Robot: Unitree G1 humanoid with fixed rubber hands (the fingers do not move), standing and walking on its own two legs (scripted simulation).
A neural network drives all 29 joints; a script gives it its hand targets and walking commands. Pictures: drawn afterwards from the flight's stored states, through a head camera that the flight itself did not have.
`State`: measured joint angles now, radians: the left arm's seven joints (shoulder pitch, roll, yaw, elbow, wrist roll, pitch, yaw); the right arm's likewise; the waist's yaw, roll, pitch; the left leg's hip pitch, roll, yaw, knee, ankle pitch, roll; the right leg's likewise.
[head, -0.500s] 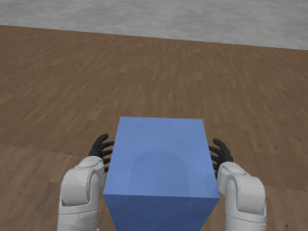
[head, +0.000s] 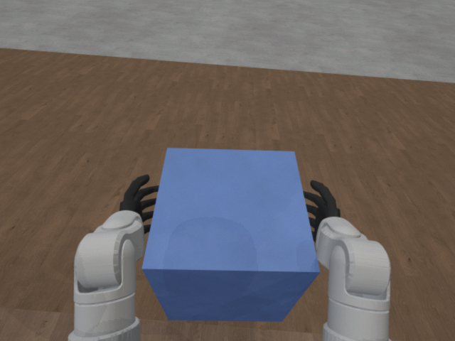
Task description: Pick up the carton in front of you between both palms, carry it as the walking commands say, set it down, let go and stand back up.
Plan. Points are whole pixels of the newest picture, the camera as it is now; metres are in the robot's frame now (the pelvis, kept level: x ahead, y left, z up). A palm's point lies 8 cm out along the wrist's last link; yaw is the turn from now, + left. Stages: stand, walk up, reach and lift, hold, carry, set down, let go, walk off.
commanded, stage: carry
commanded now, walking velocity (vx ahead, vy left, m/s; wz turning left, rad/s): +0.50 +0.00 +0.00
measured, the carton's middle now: (228, 240) +0.30 +0.00 +0.03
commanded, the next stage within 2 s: none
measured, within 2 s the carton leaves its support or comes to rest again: neither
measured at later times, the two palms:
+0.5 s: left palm (172, 82) +0.70 +0.14 +0.09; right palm (287, 85) +0.72 -0.16 +0.08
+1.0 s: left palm (182, 40) +1.06 +0.15 +0.05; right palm (267, 43) +1.05 -0.15 +0.05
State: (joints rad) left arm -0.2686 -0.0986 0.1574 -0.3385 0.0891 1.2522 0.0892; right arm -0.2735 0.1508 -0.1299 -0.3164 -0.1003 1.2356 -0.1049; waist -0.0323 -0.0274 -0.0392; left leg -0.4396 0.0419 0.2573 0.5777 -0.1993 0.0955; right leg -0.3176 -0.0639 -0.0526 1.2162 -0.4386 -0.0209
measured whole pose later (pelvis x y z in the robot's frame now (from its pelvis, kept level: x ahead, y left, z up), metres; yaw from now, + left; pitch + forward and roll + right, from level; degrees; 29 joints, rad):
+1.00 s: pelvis +0.68 +0.00 -0.05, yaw +1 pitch +5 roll -2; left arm -0.72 0.01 0.21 0.15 0.05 1.21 0.13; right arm -0.69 0.02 -0.24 0.11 -0.06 1.22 -0.13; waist -0.02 0.01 0.02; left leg -0.41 -0.06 0.11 0.60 -0.13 0.16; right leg -0.54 0.01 0.00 1.24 -0.43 -0.04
